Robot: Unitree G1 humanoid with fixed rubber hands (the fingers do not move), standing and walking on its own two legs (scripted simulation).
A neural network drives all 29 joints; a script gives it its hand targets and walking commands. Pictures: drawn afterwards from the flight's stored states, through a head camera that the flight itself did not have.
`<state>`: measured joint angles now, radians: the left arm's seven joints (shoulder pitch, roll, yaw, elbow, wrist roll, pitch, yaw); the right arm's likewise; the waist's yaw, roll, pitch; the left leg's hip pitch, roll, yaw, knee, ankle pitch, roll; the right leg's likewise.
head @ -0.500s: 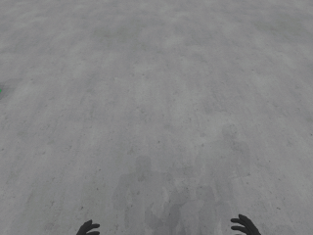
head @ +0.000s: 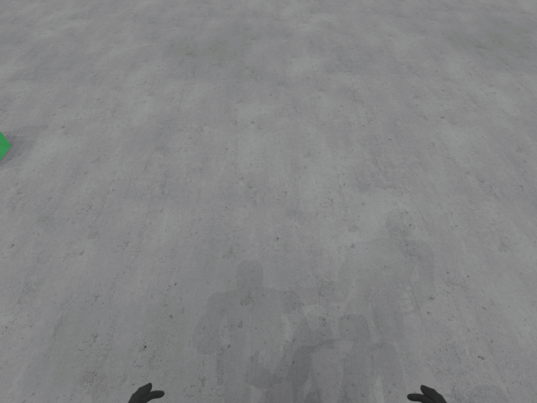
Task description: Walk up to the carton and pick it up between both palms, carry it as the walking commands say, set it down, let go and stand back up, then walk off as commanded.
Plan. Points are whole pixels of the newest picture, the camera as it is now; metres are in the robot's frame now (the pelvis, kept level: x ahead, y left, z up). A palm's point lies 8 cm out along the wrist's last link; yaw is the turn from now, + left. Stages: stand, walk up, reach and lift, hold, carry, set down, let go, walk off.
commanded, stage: walk up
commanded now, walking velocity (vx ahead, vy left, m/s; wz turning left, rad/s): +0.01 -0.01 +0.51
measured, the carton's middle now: out of the picture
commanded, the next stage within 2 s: none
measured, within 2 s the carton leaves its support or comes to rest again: neither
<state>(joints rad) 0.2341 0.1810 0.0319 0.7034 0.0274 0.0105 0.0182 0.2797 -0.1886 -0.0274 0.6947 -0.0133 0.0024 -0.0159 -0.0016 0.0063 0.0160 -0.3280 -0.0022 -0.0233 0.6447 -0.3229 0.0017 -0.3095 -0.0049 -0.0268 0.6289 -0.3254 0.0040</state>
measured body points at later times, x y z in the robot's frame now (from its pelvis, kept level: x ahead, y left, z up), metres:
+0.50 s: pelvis +0.02 +0.08 +0.02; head +0.03 +0.10 +0.47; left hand +0.09 +0.36 -0.10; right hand +0.14 -0.16 -0.09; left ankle +0.00 +0.11 -0.73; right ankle +0.09 -0.09 -0.65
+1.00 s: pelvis +0.20 +0.14 +0.01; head +0.24 +0.13 +0.46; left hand +0.07 +0.40 -0.10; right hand +0.41 -0.04 -0.13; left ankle +0.14 +0.28 -0.64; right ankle +0.24 -0.01 -0.72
